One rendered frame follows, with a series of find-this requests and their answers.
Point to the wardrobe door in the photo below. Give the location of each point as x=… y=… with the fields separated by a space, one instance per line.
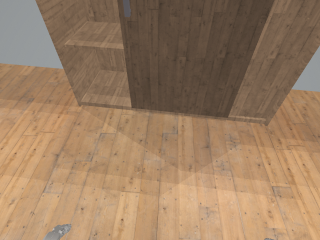
x=283 y=43
x=189 y=56

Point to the robot left hand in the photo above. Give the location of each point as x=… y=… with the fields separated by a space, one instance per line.
x=58 y=232

